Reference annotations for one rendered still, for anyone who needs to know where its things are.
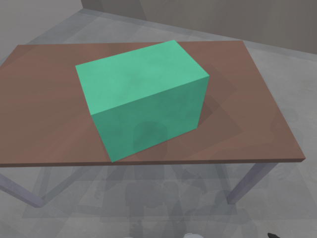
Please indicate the table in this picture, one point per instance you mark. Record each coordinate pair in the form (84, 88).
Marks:
(45, 120)

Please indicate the carton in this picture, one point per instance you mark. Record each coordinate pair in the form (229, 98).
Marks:
(143, 97)

